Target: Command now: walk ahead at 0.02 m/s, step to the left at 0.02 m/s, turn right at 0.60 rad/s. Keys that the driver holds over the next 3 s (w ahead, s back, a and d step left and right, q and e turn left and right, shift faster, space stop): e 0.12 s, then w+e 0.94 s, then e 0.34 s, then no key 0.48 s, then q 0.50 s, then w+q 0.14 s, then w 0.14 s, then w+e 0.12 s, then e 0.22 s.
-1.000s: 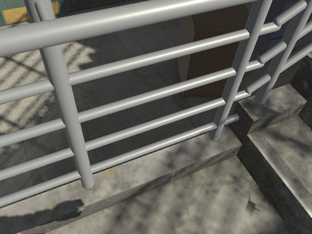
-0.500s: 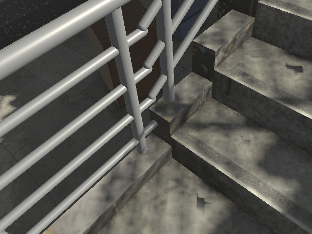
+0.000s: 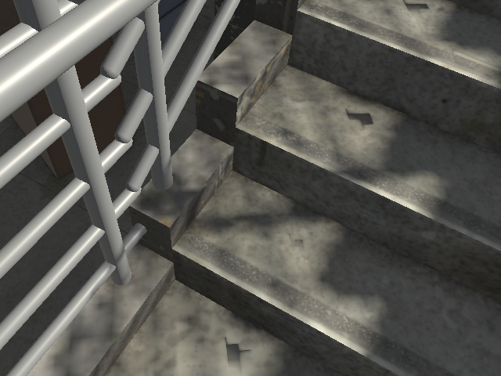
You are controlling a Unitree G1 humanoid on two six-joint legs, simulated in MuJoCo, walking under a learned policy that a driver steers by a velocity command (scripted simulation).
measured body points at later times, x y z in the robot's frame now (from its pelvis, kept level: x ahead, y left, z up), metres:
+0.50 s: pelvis +0.06 -0.04 +0.01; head +0.07 -0.07 +0.45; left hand +0.26 +0.18 -0.09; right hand +0.05 -0.34 -0.12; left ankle +0.06 +0.09 -0.69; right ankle +0.01 -0.10 -0.74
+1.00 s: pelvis +0.24 -0.12 +0.00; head +0.26 -0.12 +0.45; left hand +0.49 +0.03 -0.12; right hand +0.15 -0.39 -0.11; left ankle +0.31 -0.04 -0.73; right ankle +0.13 -0.17 -0.57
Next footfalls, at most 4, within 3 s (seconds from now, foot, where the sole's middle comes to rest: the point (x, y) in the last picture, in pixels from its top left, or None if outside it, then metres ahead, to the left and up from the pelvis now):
0.42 right None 0.05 -0.11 -0.77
0.82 left None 0.35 -0.06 -0.77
1.36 right None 0.41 -0.54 -0.60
2.74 left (446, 168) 0.86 -0.45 -0.42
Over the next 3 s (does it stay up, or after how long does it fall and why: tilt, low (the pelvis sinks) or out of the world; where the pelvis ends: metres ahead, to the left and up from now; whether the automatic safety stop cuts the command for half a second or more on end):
stays up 0.78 -0.50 0.33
